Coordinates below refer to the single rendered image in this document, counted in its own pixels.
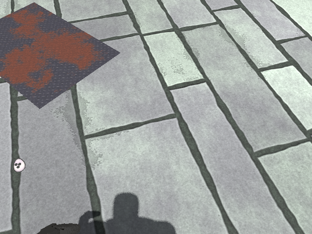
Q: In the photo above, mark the robot left hand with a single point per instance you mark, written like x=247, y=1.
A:
x=64, y=228

